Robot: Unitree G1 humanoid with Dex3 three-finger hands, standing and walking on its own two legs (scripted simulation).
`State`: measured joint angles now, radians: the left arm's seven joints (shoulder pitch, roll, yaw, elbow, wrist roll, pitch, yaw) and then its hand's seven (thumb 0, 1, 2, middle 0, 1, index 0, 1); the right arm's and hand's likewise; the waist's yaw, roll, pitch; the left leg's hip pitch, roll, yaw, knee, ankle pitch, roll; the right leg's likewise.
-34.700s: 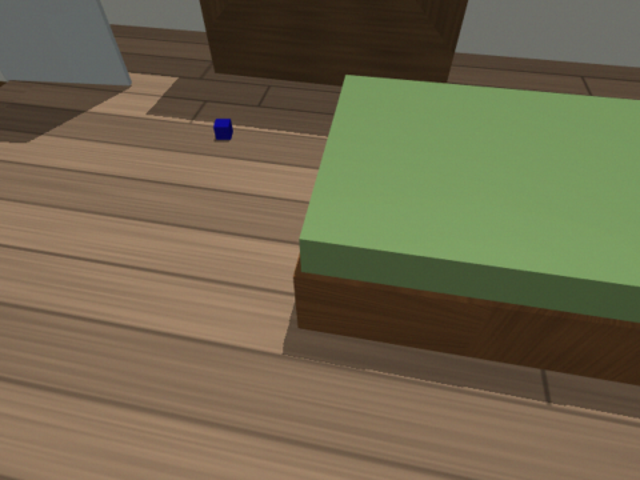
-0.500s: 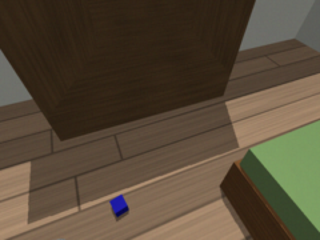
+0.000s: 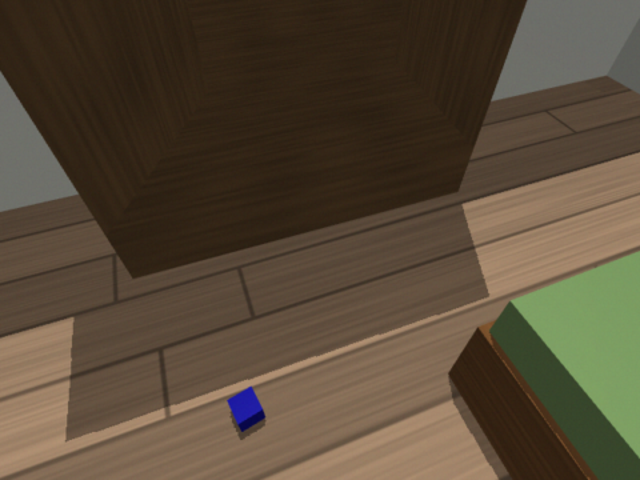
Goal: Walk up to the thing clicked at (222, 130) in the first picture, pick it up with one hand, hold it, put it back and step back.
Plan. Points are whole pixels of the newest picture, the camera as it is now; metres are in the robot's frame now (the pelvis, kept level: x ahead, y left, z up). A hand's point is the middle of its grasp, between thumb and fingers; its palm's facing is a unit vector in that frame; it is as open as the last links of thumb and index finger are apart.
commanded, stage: stand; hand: left
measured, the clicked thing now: (246, 409) +0.43 +0.24 -0.74
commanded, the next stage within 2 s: none
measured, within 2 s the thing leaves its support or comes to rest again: neither
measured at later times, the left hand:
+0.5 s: hand out of the picture +0.07 +0.25 -0.16, palm faces -0.02 -0.94 -0.34, open 7.4 cm
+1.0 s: hand out of the picture +0.07 +0.25 -0.16, palm faces -0.02 -0.94 -0.35, open 7.4 cm
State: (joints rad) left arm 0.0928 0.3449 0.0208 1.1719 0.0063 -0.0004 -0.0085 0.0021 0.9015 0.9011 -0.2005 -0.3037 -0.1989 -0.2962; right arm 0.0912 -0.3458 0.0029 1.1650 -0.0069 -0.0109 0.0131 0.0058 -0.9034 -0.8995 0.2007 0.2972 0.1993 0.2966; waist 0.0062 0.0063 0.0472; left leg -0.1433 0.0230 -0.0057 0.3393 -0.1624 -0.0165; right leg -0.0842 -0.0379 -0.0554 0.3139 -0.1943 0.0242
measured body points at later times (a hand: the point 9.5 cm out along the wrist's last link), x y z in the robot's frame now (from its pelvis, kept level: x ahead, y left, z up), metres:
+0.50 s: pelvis +0.00 +0.00 +0.00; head +0.01 +0.00 +0.45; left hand +0.08 +0.30 -0.13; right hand +0.08 -0.31 -0.13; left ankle +0.01 +0.13 -0.75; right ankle -0.01 -0.13 -0.75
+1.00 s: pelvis +0.00 -0.01 +0.00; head +0.01 -0.01 +0.45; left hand +0.07 +0.30 -0.13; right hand +0.07 -0.31 -0.13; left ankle +0.01 +0.13 -0.75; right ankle -0.01 -0.13 -0.75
